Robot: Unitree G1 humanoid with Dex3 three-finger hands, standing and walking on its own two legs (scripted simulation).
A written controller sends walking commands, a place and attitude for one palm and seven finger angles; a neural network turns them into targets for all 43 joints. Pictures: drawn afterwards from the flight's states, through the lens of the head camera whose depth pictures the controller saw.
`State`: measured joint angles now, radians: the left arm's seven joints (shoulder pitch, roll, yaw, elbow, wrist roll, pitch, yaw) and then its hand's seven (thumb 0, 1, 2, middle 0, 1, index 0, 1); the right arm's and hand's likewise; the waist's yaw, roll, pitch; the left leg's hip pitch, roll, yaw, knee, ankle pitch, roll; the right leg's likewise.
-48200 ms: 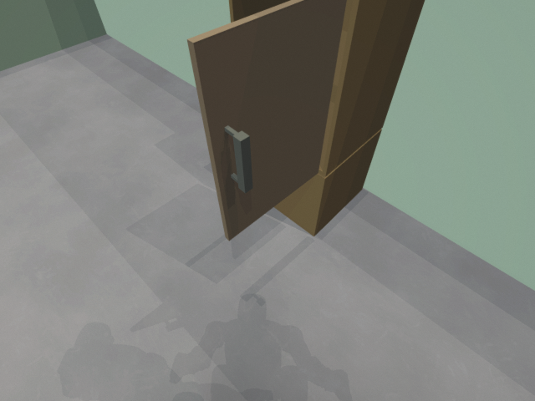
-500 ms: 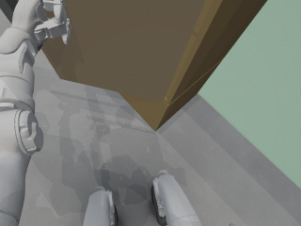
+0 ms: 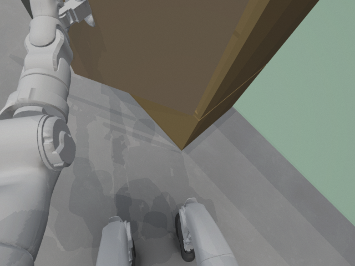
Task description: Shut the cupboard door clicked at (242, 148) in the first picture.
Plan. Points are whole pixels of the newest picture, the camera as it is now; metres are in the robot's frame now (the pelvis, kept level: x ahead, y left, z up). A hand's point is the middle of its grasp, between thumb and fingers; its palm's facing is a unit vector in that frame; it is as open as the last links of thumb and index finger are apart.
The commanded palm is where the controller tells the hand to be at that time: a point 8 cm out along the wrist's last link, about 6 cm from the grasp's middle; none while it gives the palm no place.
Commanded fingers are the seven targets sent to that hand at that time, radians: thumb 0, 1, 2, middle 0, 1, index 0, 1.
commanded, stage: pull the fist back off the door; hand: left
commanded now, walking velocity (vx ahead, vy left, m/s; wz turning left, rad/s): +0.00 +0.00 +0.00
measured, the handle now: out of the picture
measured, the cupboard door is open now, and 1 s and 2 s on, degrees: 29 29 29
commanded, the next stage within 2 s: draw the hand back to the body in 0.72 s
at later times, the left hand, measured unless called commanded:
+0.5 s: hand (95, 32) +0.55 +0.07 +0.11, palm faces +0.04 -1.00 -0.04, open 3.1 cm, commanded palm +0.51 +0.12 +0.11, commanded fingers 0.00 0.90 0.90 -1.30 -1.50 -1.30 -1.50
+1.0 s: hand (84, 48) +0.49 +0.09 +0.13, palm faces +0.04 -1.00 -0.05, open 3.1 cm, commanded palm +0.44 +0.14 +0.14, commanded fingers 0.00 0.90 0.90 -1.30 -1.50 -1.30 -1.50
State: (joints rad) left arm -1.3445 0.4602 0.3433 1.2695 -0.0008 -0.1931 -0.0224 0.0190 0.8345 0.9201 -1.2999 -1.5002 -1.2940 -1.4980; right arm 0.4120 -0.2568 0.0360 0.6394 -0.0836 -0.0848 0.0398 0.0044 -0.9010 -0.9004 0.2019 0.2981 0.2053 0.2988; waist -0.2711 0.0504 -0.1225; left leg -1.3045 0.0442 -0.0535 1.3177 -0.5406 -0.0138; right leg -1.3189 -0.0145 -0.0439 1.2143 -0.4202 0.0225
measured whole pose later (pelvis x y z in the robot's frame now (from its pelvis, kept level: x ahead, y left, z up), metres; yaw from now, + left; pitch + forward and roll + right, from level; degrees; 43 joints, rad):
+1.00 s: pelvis +0.03 -0.01 +0.06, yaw +0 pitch +18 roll +0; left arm -0.69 0.19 0.21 0.89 -0.04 -0.44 0.06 0.01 0.90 0.89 -1.30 -1.50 -1.29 -1.50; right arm 0.32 -0.22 -0.02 0.61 -0.03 0.03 0.03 0.01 -0.90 -0.90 0.20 0.30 0.20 0.30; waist -0.12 0.03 -0.12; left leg -0.86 0.04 0.01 1.04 -0.50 -0.03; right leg -0.94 -0.02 0.01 1.03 -0.41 0.01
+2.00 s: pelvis +0.07 +0.00 +0.13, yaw +2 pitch -3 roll +0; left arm 0.41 0.34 0.30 -0.33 -0.05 -0.04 0.10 0.01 0.89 0.89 -0.50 -0.62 -0.49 -0.61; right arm 0.21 -0.21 0.03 0.62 0.00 -0.08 -0.08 0.01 -0.90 -0.90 0.20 0.30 0.21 0.30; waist 0.06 0.08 0.00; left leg -0.07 0.02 0.00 0.43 -0.30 -0.01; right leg -0.13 -0.04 -0.03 0.43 -0.24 0.03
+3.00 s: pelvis +0.01 +0.02 +0.12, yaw +0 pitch +0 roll +0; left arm 0.53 0.43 0.44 -0.44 -0.04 -0.16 0.13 0.01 0.89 0.89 -0.21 -0.30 -0.21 -0.30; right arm 0.20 -0.22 0.00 0.55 0.01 -0.01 -0.10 0.01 -0.90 -0.90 0.20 0.30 0.21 0.30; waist 0.00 0.01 -0.01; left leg -0.29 0.00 0.03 0.59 -0.29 0.02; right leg -0.34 -0.05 0.02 0.54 -0.19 0.06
